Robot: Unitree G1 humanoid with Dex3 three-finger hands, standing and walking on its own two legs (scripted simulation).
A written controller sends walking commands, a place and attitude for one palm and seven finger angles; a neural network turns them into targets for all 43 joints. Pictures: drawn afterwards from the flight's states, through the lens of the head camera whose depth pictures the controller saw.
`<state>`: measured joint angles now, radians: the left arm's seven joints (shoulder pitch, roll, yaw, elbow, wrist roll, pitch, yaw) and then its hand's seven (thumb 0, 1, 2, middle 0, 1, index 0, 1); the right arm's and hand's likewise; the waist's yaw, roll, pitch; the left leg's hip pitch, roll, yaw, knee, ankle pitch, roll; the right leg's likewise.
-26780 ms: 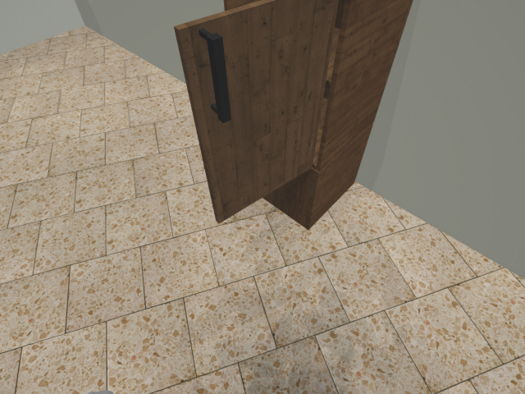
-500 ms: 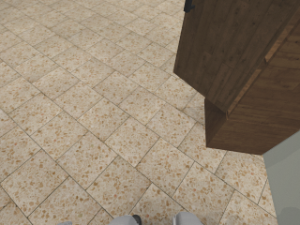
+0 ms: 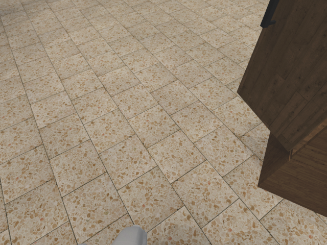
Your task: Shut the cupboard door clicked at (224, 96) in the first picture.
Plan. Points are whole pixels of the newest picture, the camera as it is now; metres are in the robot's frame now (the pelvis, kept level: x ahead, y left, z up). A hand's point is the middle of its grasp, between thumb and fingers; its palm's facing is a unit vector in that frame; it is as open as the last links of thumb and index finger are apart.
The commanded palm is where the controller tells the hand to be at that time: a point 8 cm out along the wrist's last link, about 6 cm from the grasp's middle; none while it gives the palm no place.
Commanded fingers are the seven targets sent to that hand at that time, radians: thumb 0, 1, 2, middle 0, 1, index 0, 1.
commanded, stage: walk to a spot facing it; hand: left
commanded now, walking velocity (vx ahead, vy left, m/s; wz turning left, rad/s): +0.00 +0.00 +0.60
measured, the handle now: (278, 0) +0.84 -0.39 +0.15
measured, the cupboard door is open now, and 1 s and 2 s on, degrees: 49 49 49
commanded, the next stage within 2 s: turn to face it in 1.34 s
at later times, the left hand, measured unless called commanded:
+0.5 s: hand out of the picture +0.11 +0.25 -0.15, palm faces +0.28 -0.93 -0.26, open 7.4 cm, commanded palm none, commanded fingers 0.00 0.90 0.90 -0.20 -0.30 -0.20 -0.30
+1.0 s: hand out of the picture +0.06 +0.16 -0.18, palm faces +0.67 -0.72 -0.18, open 7.4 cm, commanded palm none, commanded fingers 0.00 0.90 0.90 -0.20 -0.30 -0.20 -0.30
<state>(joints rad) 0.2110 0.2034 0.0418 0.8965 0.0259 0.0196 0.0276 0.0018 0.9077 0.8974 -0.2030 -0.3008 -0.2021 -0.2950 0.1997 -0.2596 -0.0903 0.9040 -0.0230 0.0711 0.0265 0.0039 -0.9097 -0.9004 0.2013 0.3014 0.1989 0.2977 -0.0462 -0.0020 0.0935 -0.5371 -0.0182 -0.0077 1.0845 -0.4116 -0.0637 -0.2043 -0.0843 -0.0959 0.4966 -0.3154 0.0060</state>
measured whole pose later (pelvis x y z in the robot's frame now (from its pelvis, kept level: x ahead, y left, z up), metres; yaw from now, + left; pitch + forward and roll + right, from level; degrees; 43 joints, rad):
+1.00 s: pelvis +0.22 +0.07 -0.01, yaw +39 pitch +1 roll +1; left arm 0.43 0.15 0.04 1.02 0.03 -0.06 0.00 0.00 0.91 0.90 -0.20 -0.30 -0.20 -0.29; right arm 0.08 -0.21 -0.04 0.90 -0.03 0.01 0.06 0.01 -0.91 -0.90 0.20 0.30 0.20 0.30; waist 0.03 -0.03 0.12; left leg -0.53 0.02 0.15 0.73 -0.30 0.06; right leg 0.05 -0.13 -0.40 0.43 -0.46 0.06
